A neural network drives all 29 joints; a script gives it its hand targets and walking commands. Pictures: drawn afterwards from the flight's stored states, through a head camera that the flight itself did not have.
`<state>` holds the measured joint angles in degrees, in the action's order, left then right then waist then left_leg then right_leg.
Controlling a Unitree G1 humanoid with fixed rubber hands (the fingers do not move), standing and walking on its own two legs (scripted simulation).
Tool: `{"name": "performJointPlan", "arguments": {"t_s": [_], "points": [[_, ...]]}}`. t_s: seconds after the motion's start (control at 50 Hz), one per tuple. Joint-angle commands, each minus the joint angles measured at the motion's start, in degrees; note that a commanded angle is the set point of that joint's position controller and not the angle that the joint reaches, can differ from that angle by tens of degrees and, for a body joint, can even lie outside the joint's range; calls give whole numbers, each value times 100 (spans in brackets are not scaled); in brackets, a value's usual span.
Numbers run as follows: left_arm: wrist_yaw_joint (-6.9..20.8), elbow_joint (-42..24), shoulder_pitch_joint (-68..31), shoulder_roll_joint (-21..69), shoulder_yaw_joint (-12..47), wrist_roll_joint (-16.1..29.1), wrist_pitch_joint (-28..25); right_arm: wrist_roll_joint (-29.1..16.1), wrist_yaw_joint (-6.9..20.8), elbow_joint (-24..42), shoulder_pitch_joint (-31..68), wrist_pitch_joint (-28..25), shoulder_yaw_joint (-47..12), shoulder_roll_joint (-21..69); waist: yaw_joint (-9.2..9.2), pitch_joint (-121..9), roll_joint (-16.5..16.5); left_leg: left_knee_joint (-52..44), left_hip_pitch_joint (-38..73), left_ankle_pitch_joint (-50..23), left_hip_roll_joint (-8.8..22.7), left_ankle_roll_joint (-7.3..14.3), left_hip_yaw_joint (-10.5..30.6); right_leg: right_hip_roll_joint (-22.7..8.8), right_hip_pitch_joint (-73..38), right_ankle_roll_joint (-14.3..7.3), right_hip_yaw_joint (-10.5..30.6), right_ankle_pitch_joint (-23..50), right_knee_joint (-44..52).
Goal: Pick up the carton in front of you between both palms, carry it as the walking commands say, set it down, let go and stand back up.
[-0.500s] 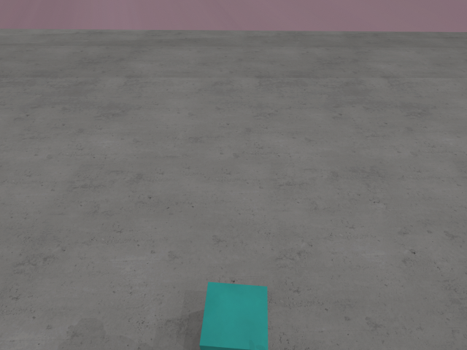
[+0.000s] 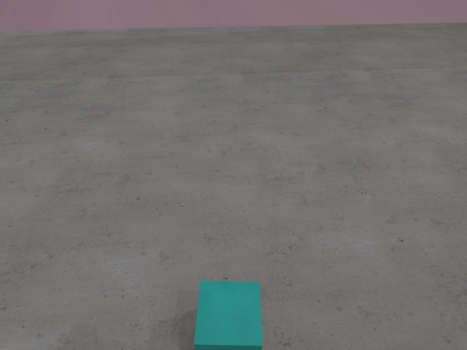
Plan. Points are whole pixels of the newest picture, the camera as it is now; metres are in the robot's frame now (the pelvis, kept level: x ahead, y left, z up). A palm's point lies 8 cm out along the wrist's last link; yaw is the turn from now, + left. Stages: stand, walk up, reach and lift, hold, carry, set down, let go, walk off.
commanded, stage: stand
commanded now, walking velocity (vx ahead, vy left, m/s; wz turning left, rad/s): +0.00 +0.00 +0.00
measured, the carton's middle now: (229, 322) +0.38 +0.00 -0.63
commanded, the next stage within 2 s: none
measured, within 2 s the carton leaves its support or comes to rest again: neither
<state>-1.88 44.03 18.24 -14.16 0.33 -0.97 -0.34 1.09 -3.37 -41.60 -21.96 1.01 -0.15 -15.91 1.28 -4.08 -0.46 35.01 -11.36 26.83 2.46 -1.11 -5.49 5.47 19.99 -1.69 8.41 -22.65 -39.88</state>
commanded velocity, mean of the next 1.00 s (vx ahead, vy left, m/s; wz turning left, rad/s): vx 0.00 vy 0.00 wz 0.00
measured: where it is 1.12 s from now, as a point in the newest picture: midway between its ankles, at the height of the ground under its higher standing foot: outside the picture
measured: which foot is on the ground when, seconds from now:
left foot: down 0.00-1.00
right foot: down 0.00-1.00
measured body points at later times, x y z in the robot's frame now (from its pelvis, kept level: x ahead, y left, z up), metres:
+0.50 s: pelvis -0.02 +0.01 +0.01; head -0.01 +0.00 +0.46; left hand +0.04 +0.26 -0.12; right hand -0.02 -0.26 -0.14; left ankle -0.10 +0.12 -0.72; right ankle -0.02 -0.11 -0.72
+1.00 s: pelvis -0.03 +0.02 +0.01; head -0.03 +0.01 +0.46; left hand -0.01 +0.25 -0.14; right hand -0.07 -0.23 -0.15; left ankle -0.10 +0.12 -0.72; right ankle -0.02 -0.11 -0.72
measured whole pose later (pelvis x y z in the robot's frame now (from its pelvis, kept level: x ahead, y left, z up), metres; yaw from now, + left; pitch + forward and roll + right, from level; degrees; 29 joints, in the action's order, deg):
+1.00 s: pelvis -0.03 +0.02 +0.01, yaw -2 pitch -1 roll +1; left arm -2.7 57.0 18.8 -10.3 1.3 -0.6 0.8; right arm 1.3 -2.7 -59.4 -22.0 1.4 -0.3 -12.0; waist 1.1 0.4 -0.5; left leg 29.6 -6.6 22.3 1.2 0.5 -7.4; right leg 3.9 15.7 0.2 9.9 -17.3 -34.0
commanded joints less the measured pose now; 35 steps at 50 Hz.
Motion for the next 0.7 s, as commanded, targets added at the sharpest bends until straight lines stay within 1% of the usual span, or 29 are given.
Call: {"name": "performJointPlan", "arguments": {"t_s": [0.0,0.26,0.68], "points": [[-22,-241,160,-677,-156,0,-43,8,-10,196,-292,-36,170,-641,5,238,128,-410,157,-1700,286,183,275,-542,113,-148,473,2682,563],[-27,57,221,-664,-127,15,5,22,25,-271,-408,8,150,-604,0,463,118,-619,303,-1497,297,240,273,-532,116,-150,513,2441,724],[-68,701,323,-405,-56,29,59,23,53,-1208,-506,29,96,-363,-17,713,107,-896,498,-1557,336,322,298,-567,47,-112,477,2306,930]]}}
